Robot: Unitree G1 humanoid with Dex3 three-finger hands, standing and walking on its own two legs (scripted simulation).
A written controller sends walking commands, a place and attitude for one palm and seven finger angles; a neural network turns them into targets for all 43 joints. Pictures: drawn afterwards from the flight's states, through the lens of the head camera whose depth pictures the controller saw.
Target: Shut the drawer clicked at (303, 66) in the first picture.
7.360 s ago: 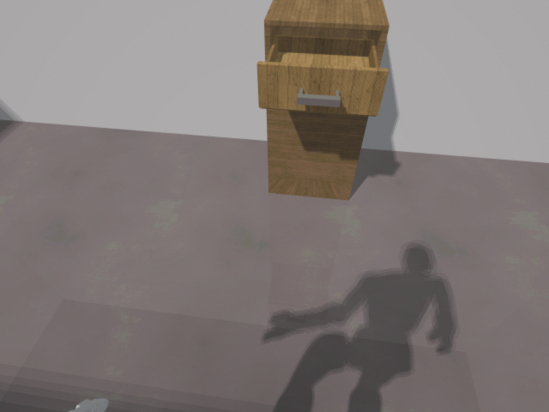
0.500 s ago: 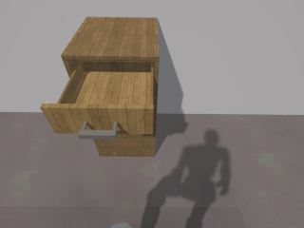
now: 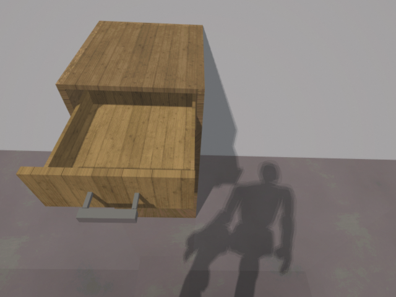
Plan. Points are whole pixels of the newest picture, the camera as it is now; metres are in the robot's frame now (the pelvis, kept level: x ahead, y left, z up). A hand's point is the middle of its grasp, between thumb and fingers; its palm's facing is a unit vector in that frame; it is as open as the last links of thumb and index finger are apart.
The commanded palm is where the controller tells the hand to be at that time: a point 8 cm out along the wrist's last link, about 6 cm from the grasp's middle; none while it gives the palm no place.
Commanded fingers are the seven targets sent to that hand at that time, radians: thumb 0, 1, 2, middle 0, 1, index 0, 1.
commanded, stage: come to a stop and stand still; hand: left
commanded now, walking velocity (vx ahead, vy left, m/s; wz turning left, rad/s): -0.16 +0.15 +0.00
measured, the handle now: (110, 206) +0.30 +0.22 -0.02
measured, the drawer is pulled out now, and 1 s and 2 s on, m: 0.29 0.29 0.29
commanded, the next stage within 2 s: look again from close up in 1.30 s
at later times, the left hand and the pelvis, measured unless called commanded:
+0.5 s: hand out of the picture +0.00 +0.22 -0.17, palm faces +0.07 -0.98 -0.20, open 7.4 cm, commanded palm none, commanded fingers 0.00 0.90 0.90 -0.20 -0.30 -0.20 -0.30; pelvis -0.04 +0.02 +0.00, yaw +0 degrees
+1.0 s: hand out of the picture -0.03 +0.16 -0.18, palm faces +0.02 -0.98 -0.18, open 7.3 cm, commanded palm none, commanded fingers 0.00 0.90 0.90 -0.20 -0.30 -0.20 -0.30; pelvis -0.02 +0.01 +0.00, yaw -1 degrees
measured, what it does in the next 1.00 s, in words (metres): steps on the spot: right foot, then left foot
